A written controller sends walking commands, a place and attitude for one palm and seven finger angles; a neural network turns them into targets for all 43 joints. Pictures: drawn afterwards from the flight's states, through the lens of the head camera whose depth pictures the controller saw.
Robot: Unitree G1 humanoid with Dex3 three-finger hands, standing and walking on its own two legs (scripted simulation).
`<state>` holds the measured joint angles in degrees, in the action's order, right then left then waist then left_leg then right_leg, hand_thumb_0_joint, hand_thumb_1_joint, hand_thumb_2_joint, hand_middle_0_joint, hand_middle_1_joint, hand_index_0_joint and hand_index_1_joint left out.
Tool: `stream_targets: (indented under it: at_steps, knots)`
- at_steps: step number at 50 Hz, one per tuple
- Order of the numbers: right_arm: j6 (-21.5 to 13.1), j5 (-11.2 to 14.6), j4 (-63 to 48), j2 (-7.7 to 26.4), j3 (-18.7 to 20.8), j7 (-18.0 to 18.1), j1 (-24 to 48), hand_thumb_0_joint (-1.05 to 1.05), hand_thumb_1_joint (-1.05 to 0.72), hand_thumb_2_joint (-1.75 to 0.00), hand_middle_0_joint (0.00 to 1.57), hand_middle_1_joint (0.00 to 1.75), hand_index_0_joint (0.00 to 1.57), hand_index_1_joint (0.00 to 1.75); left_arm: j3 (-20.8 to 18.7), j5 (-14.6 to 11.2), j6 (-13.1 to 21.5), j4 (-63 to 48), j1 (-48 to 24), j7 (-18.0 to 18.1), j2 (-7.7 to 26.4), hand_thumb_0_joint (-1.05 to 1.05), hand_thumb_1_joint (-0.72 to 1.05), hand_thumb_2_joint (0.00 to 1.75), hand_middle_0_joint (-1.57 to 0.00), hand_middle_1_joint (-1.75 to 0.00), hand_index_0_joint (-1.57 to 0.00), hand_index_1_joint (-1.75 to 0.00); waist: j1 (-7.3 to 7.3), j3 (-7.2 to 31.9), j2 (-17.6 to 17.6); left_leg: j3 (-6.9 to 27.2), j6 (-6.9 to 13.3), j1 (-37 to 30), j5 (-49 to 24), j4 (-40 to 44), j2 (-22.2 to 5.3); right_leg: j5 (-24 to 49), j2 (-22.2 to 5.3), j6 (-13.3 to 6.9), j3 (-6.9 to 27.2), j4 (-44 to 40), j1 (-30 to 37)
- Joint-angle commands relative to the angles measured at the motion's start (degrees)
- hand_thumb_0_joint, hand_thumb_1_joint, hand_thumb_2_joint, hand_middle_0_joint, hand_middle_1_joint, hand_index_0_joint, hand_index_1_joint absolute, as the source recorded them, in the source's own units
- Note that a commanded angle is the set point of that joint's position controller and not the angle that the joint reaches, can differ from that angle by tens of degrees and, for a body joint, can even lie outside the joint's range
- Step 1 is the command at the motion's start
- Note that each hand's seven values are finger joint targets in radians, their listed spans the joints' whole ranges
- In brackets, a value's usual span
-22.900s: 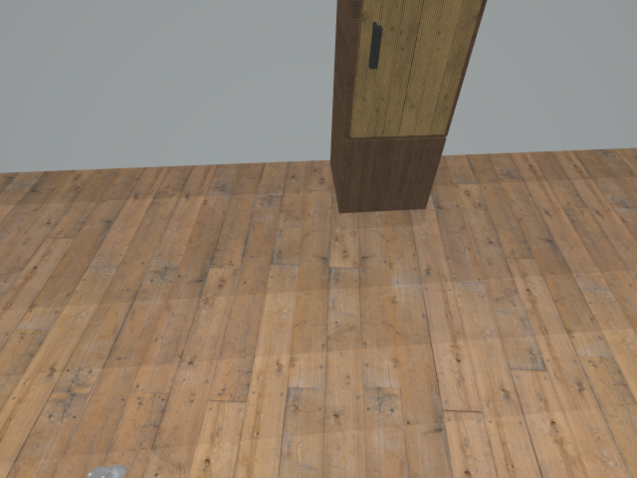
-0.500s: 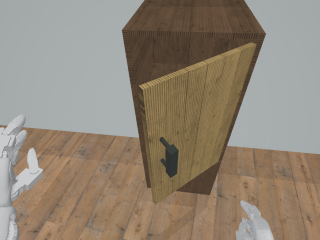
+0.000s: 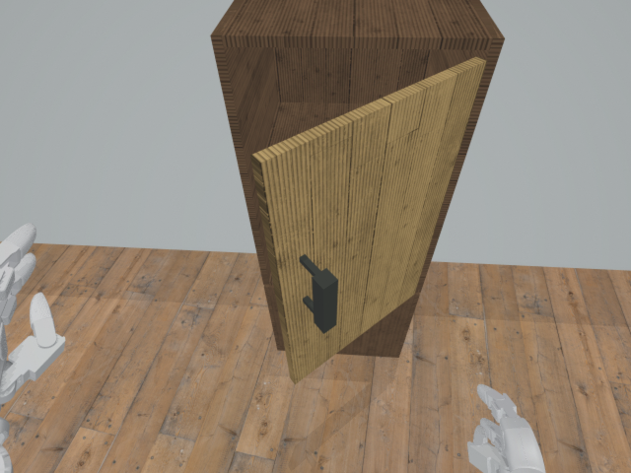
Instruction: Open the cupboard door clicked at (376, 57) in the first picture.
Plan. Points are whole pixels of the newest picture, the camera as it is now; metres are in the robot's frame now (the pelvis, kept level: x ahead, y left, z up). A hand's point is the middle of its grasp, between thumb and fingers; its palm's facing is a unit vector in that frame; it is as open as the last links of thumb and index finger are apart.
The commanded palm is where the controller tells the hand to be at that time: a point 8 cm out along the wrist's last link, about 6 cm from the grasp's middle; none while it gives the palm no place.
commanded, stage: step back with the hand held close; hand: left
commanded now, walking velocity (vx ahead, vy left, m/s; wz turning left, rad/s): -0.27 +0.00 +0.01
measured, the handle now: (316, 293) +0.37 +0.03 +0.00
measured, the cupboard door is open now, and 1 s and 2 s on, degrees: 42 42 42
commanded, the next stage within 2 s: stop stepping back and stand still in 1.02 s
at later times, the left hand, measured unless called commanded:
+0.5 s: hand out of the picture +0.11 +0.28 +0.15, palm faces +0.45 -0.75 -0.49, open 7.4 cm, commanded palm +0.05 +0.32 +0.17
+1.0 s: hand out of the picture +0.02 +0.29 +0.16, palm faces +0.49 -0.74 -0.46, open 7.4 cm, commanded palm -0.04 +0.32 +0.17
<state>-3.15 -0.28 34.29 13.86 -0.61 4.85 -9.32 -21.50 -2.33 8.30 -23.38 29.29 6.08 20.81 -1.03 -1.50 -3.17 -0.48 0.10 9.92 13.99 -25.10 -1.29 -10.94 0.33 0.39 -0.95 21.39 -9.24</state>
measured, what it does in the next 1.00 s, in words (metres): walks backwards: right foot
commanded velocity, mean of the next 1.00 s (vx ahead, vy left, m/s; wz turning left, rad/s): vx -0.33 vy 0.00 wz -0.03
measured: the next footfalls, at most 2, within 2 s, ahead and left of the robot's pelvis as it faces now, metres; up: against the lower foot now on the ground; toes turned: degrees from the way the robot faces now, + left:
right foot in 0.80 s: -0.06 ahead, -0.11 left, +0.00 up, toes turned +12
left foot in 1.06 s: -0.11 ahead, +0.11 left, +0.00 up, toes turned +7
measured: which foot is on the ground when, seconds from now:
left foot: down 0.00-0.88, up 0.90-1.00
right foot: down 0.00-0.72, up 0.74-0.78, down 0.80-1.00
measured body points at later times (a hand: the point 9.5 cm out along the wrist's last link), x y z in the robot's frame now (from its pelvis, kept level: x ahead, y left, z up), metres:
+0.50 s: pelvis -0.08 +0.02 -0.02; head -0.07 +0.03 +0.43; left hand +0.08 +0.32 +0.18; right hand +0.10 -0.22 -0.09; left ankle -0.01 +0.12 -0.74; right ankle +0.01 -0.12 -0.74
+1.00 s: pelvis -0.16 +0.01 -0.01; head -0.13 +0.04 +0.44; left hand -0.02 +0.32 +0.18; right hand +0.04 -0.21 -0.09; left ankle -0.12 +0.11 -0.72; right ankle -0.10 -0.12 -0.74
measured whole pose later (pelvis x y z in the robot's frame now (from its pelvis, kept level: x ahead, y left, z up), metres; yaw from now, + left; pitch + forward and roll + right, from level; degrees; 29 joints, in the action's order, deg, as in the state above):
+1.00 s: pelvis -0.16 +0.01 -0.01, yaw +5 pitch +1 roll +0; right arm -6.4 -0.8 37.8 11.4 0.9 3.5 -10.0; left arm -24.4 -0.3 14.3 -31.6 31.1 8.1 23.3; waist -1.9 -2.0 3.4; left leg -1.6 -0.9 27.3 22.6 -46.7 1.6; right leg -13.2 2.1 0.8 6.4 31.9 -19.3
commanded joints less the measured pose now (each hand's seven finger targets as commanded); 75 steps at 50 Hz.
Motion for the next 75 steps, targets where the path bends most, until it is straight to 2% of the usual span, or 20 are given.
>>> stream_targets:
  at_steps: [1, 8, 19, 31, 37, 39, 42, 44, 46, 50, 52, 55, 58, 62, 64, 67, 69, 70, 72, 75]
  knots:
    - [-1.3, 0.5, -10.4, 5.7, 3.3, 0.7, 5.2, 0.00, -0.90, -0.90, 0.20, 0.30, 0.20, 0.30, -8.6, 0.0, 3.7, -13.7, 1.5, 1.9, 12.1, 0.00, 0.90, 0.90, -0.20, -0.30, -0.20, -0.30, -0.02, 11.0, 1.5, 0.5, 1.0, -1.5, -22.3, 1.3, -1.5, 22.1, -2.9, 0.0, 1.2, 0.9, 3.7]
    - [-1.0, 0.7, -11.6, 6.1, 3.7, 0.8, 5.0, 0.00, -0.90, -0.90, 0.20, 0.30, 0.20, 0.30, -9.8, 0.2, 4.4, -16.2, 2.6, 2.8, 13.1, 0.00, 0.90, 0.90, -0.20, -0.30, -0.20, -0.30, -0.02, 9.4, -0.9, 1.7, 1.6, 6.0, -15.4, 2.8, -2.4, 16.4, -1.6, 0.4, 1.3, 3.8, 3.9]
    - [-4.2, 0.7, -11.9, 7.3, 3.7, 0.6, 3.3, 0.00, -0.90, -0.90, 0.20, 0.30, 0.20, 0.30, -10.5, 2.3, 7.0, -17.1, -0.1, 3.6, 12.0, 0.00, 0.90, 0.90, -0.20, -0.30, -0.20, -0.30, 0.60, 3.8, -2.3, 5.9, 4.9, 30.4, 21.5, 7.5, -4.5, 0.5, -0.1, 0.8, 3.5, 10.5, 9.6]
    - [-6.2, 0.2, -9.1, 6.3, 3.4, 0.6, 1.6, 0.00, -0.90, -0.90, 0.20, 0.30, 0.20, 0.30, -10.5, 1.6, 8.7, -18.7, -2.6, 4.6, 13.1, 0.00, 0.90, 0.90, -0.20, -0.30, -0.20, -0.30, 1.54, 4.0, 1.1, 4.8, 2.2, 19.6, 18.7, -1.2, -0.5, -12.8, -3.4, -1.3, 6.7, 1.5, -7.6]
    - [-7.3, 0.3, -10.3, 6.8, 4.2, 0.6, 3.4, 0.00, -0.90, -0.90, 0.20, 0.30, 0.20, 0.30, -14.1, 2.2, 9.7, -20.5, 0.0, 4.0, 14.0, 0.00, 0.90, 0.90, -0.20, -0.30, -0.20, -0.30, -0.04, 8.6, -9.3, 14.1, 7.4, 36.5, 22.9, 12.3, -10.8, 3.5, 4.9, 1.3, 1.8, 26.2, 13.3]
    - [-8.1, 0.0, -10.2, 7.5, 5.1, 0.1, 3.7, 0.00, -0.90, -0.90, 0.20, 0.30, 0.20, 0.30, -15.0, 2.7, 10.1, -17.8, 1.0, 3.1, 13.6, 0.00, 0.90, 0.90, -0.20, -0.30, -0.20, -0.30, -0.12, 5.5, -8.4, 14.9, 9.6, 43.3, 31.7, 13.3, -14.3, -6.9, 6.1, 1.3, 3.8, 30.1, 15.2]
    - [-8.8, -0.1, -9.1, 5.7, 4.8, -0.7, 3.4, 0.00, -0.90, -0.90, 0.20, 0.30, 0.20, 0.30, -13.1, 1.0, 10.6, -16.9, 2.1, 2.7, 13.0, 0.00, 0.90, 0.90, -0.20, -0.30, -0.20, -0.30, 0.54, 2.3, -1.2, 7.2, 4.6, 26.3, 16.9, 1.0, -7.2, -5.5, 0.9, -3.3, 12.0, 10.4, -2.9]
    - [-8.5, 0.2, -7.0, 4.0, 4.4, -1.5, 1.6, 0.00, -0.90, -0.90, 0.20, 0.30, 0.20, 0.30, -11.0, 0.6, 10.9, -18.3, 0.4, 3.2, 14.5, 0.00, 0.90, 0.90, -0.20, -0.30, -0.20, -0.30, 1.59, 6.9, 10.4, -1.9, -1.6, 9.0, 5.8, -18.3, 2.3, 4.2, -12.8, -7.6, 26.9, -6.1, -17.3]
    - [-7.5, -0.2, -6.1, 3.4, 5.2, -1.3, 3.4, 0.00, -0.90, -0.90, 0.20, 0.30, 0.20, 0.30, -11.3, 1.6, 9.4, -19.3, -3.2, 3.9, 16.5, 0.00, 0.90, 0.90, -0.20, -0.30, -0.20, -0.30, 0.54, 10.4, 17.2, 0.8, -1.7, 10.6, 11.5, -33.3, 3.3, 20.3, -17.3, -11.0, 27.0, -4.7, -14.2]
    - [-5.6, -0.3, -5.5, 3.7, 3.3, 0.3, 5.5, 0.00, -0.90, -0.90, 0.20, 0.30, 0.20, 0.30, -9.7, 1.8, 8.0, -19.7, -6.3, 3.5, 15.1, 0.00, 0.90, 0.90, -0.20, -0.30, -0.20, -0.30, 2.36, 4.9, 3.6, -1.5, -2.0, 5.3, 1.0, -3.7, 2.7, 33.4, -7.6, -4.3, 12.5, 5.6, -10.6]
    - [-5.8, 0.0, -6.5, 5.7, 4.5, 0.7, 4.5, 0.00, -0.90, -0.90, 0.20, 0.30, 0.20, 0.30, -11.0, 1.9, 8.7, -21.3, -4.7, 3.3, 15.2, 0.00, 0.90, 0.90, -0.20, -0.30, -0.20, -0.30, 0.42, 11.4, -13.2, 9.2, 2.6, 2.6, -33.8, 6.8, -12.5, 2.5, 2.0, 1.4, 4.7, 20.4, -7.4]
    - [-8.3, -0.9, -7.6, 5.1, 5.8, -0.9, 2.0, 0.00, -0.90, -0.90, 0.20, 0.30, 0.20, 0.30, -12.9, -1.3, 8.8, -21.4, 2.4, 2.4, 15.2, 0.00, 0.90, 0.90, -0.20, -0.30, -0.20, -0.30, 0.13, 16.1, -10.7, 13.1, 8.4, -1.8, -43.6, 4.7, -20.5, -21.9, 3.7, 0.8, 6.5, 40.8, -15.1]
    - [-9.2, 0.2, -6.3, 4.7, 5.4, -2.3, 1.1, 0.00, -0.90, -0.90, 0.20, 0.30, 0.20, 0.30, -9.2, -0.6, 7.3, -24.1, 2.9, 2.7, 11.4, 0.00, 0.90, 0.90, -0.20, -0.30, -0.20, -0.30, 0.97, 13.8, -4.3, 6.2, 7.8, -6.6, -36.2, 3.8, -16.9, -15.4, 2.1, 1.6, 3.4, 36.9, -17.4]
    - [-9.3, 0.0, -7.7, 4.8, 3.4, -1.6, 2.6, 0.00, -0.90, -0.90, 0.20, 0.30, 0.20, 0.30, -8.8, -0.5, 4.8, -22.6, 2.4, 3.8, 11.6, 0.00, 0.90, 0.90, -0.20, -0.30, -0.20, -0.30, 1.97, 6.8, -9.3, 8.3, 6.0, 5.7, 14.3, 16.7, -14.4, -17.4, 2.2, 1.1, -0.9, 25.7, -8.7]
    - [-8.7, -0.5, -7.9, 4.5, 2.7, -0.9, 2.9, 0.00, -0.90, -0.90, 0.20, 0.30, 0.20, 0.30, -9.2, -0.4, 4.0, -20.3, 1.9, 4.8, 12.4, 0.00, 0.90, 0.90, -0.20, -0.30, -0.20, -0.30, 1.83, 4.9, -11.3, 7.2, 3.9, 10.8, 24.3, 21.7, -12.1, -19.8, 4.0, -0.1, -4.6, 17.8, -1.5]
    - [-7.2, -0.5, -8.1, 4.0, 2.2, -0.3, 2.9, 0.00, -0.90, -0.90, 0.20, 0.30, 0.20, 0.30, -9.6, -0.1, 3.9, -19.0, 2.7, 4.7, 13.8, 0.00, 0.90, 0.90, -0.20, -0.30, -0.20, -0.30, 1.62, 5.9, -7.5, 0.2, -0.1, 9.2, 19.1, 13.5, -5.0, -13.4, 3.2, -2.0, -5.6, -3.1, 5.4]
    - [-5.8, -1.1, -7.6, 3.6, 2.2, -0.7, 2.7, 0.00, -0.90, -0.90, 0.20, 0.30, 0.20, 0.30, -11.5, -0.6, 4.4, -20.1, 3.0, 4.2, 16.8, 0.00, 0.90, 0.90, -0.20, -0.30, -0.20, -0.30, 1.92, 7.2, 7.0, -2.0, -1.0, 3.8, 4.1, -11.3, -0.6, -11.1, -11.1, -8.4, 13.4, -13.1, -7.3]
    - [-5.8, -1.6, -6.8, 4.0, 1.6, -1.0, 3.0, 0.00, -0.90, -0.90, 0.20, 0.30, 0.20, 0.30, -13.4, -0.6, 5.2, -21.4, 1.0, 4.7, 18.9, 0.00, 0.90, 0.90, -0.20, -0.30, -0.20, -0.30, 1.48, 7.8, 7.2, -1.2, -0.9, 6.5, 0.8, -16.9, -1.1, -3.8, -17.8, -11.3, 18.2, -12.8, -8.8]
    - [-6.3, 0.5, -5.7, 4.8, 3.2, -0.9, 0.8, 0.00, -0.90, -0.90, 0.20, 0.30, 0.20, 0.30, -9.0, -1.0, 4.3, -15.8, -0.2, 4.3, 13.5, 0.00, 0.90, 0.90, -0.20, -0.30, -0.20, -0.30, 1.56, 5.9, 14.5, 0.7, -1.1, 16.1, 3.5, -24.9, 0.1, -9.2, -15.6, -10.5, 18.8, -9.4, -3.7]
    - [-6.6, 0.6, -4.8, 4.9, 2.6, -0.2, 2.1, 0.00, -0.90, -0.90, 0.20, 0.30, 0.20, 0.30, -9.4, 0.1, 5.3, -12.8, -3.6, 4.4, 14.6, 0.00, 0.90, 0.90, -0.20, -0.30, -0.20, -0.30, 1.75, 0.5, 9.7, -1.5, 0.2, 17.0, 5.3, -17.7, -1.4, 1.2, -14.9, -9.1, 13.0, -5.2, -3.1]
